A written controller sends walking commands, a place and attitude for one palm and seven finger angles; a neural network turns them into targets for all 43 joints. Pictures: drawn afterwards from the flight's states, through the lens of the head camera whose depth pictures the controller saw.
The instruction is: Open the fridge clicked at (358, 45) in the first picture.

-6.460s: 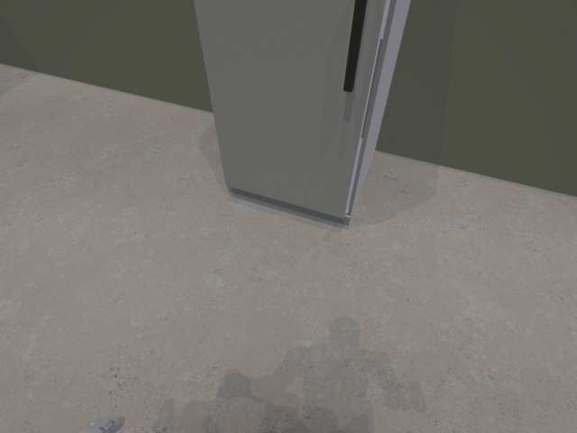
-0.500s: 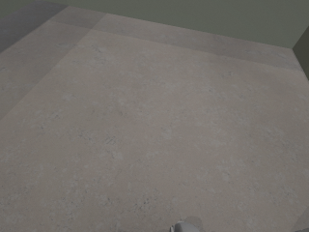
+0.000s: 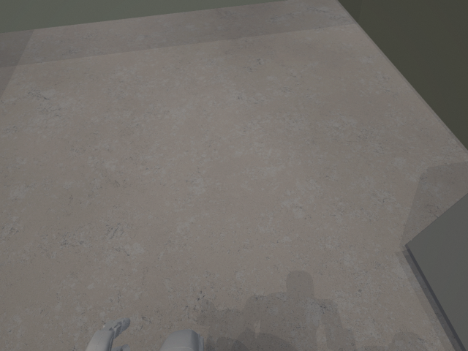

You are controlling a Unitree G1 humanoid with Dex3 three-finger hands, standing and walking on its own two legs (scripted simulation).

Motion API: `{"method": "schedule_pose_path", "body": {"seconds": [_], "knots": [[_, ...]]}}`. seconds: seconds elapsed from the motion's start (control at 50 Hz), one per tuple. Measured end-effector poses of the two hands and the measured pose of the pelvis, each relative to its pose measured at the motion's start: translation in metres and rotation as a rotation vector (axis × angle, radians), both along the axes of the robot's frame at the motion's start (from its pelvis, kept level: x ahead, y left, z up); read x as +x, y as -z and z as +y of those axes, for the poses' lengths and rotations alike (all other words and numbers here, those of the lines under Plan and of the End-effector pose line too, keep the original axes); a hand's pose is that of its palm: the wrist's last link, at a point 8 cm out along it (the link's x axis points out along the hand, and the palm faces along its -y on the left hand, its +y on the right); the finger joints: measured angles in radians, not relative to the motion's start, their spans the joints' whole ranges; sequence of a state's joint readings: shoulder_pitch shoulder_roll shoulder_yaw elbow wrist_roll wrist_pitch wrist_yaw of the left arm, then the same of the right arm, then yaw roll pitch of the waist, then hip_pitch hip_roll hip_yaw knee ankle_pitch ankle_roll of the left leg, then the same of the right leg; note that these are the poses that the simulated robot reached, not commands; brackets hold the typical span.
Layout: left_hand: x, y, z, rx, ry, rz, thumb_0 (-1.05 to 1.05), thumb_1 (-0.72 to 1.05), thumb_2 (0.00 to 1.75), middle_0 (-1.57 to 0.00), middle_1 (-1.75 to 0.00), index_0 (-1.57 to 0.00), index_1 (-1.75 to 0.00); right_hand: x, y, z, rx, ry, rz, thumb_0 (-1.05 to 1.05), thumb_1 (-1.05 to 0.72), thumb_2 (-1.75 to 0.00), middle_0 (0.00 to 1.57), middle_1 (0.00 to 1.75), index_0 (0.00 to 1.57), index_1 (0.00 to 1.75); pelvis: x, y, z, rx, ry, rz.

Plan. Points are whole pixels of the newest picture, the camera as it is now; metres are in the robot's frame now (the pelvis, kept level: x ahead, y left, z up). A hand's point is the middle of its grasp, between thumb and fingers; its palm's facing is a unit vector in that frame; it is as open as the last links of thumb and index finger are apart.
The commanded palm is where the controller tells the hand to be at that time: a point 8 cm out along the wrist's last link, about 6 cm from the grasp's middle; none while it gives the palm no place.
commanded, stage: turn to face it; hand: right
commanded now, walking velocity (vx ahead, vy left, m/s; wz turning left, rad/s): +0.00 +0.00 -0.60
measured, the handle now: out of the picture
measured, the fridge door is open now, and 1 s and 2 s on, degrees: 0 0 0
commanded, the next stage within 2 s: none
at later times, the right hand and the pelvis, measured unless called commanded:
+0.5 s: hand out of the picture +0.06 -0.16 -0.14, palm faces +0.28 +0.92 -0.28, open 7.4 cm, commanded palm none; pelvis +0.03 +0.05 +0.01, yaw -19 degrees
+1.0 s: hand out of the picture -0.01 -0.23 -0.15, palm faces +0.59 +0.76 -0.27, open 7.4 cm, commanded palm none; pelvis +0.03 +0.01 +0.00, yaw -36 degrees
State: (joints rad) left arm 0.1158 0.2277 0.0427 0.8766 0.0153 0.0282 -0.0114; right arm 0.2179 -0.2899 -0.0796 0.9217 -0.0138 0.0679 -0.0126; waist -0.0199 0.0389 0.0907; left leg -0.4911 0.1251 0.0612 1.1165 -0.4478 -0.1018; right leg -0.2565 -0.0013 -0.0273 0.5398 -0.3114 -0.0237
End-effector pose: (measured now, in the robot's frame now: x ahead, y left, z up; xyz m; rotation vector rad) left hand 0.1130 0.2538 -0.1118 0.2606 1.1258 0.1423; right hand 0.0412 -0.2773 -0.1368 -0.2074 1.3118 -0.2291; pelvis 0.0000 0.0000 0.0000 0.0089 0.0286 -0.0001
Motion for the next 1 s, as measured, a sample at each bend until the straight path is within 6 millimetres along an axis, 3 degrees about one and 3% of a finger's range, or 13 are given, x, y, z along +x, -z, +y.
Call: {"method": "schedule_pose_path", "body": {"seconds": [0.12,0.22,0.28,0.4,0.5,0.58,0.74,0.84,1.0], "knots": [[-0.001,0.006,0.001,-0.023,0.026,0.047,0.01,0.91,0.9,-0.2,-0.3,-0.21,-0.3,0.035,-0.014,0.01,-0.007,0.014,-0.123,0.01,-0.91,-0.9,0.19,0.3,0.2,0.3,0.007,-0.003,0.008,-0.002,0.067,-0.002],[-0.003,0.024,0.019,-0.051,0.034,0.088,0.01,0.91,0.9,-0.2,-0.3,-0.21,-0.3,0.061,-0.023,0.034,-0.022,0.016,-0.214,0.01,-0.91,-0.9,0.19,0.3,0.2,0.3,0.014,0.003,0.027,-0.017,0.126,-0.004],[0.002,0.038,0.032,-0.064,0.046,0.108,0.01,0.91,0.9,-0.2,-0.3,-0.21,-0.3,0.065,-0.027,0.049,-0.044,0.02,-0.26,0.01,-0.91,-0.9,0.2,0.3,0.2,0.3,0.018,0.009,0.039,-0.019,0.174,-0.01],[0.02,0.032,0.041,-0.067,0.12,0.151,0.01,0.91,0.9,-0.2,-0.3,-0.2,-0.3,0.035,-0.038,0.067,-0.045,0.109,-0.234,0.0,-0.91,-0.9,0.2,0.3,0.2,0.3,0.024,-0.002,0.048,-0.044,0.259,-0.024],[0.041,0.026,0.032,-0.059,0.195,0.165,0.01,0.91,0.9,-0.19,-0.3,-0.2,-0.3,-0.001,-0.032,0.071,-0.029,0.197,-0.168,0.0,-0.91,-0.9,0.2,0.3,0.2,0.3,0.027,-0.006,0.047,-0.053,0.325,-0.023],[0.067,0.022,0.01,-0.041,0.28,0.154,0.01,0.91,0.9,-0.19,-0.3,-0.2,-0.3,-0.037,-0.021,0.065,-0.013,0.284,-0.112,0.01,-0.9,-0.9,0.2,0.3,0.2,0.3,0.027,-0.004,0.04,-0.045,0.378,-0.019],[0.121,0.013,-0.056,0.002,0.46,0.015,0.01,0.91,0.9,-0.19,-0.3,-0.2,-0.3,-0.113,0.016,0.034,0.013,0.464,0.006,0.01,-0.91,-0.9,0.2,0.3,0.2,0.3,0.022,0.014,0.011,-0.018,0.473,-0.009],[0.126,0.001,-0.075,0.014,0.509,0.003,0.01,0.91,0.9,-0.2,-0.3,-0.2,-0.3,-0.117,0.004,0.022,0.002,0.518,-0.017,0.01,-0.91,-0.9,0.19,0.3,0.2,0.3,0.022,0.003,0.005,-0.002,0.528,-0.012],[0.126,0.006,-0.081,-0.015,0.563,0.059,0.01,0.91,0.9,-0.2,-0.3,-0.21,-0.3,-0.088,-0.016,0.018,-0.042,0.56,-0.144,0.01,-0.91,-0.9,0.19,0.3,0.2,0.3,0.032,-0.004,0.012,-0.003,0.625,-0.011]]}}
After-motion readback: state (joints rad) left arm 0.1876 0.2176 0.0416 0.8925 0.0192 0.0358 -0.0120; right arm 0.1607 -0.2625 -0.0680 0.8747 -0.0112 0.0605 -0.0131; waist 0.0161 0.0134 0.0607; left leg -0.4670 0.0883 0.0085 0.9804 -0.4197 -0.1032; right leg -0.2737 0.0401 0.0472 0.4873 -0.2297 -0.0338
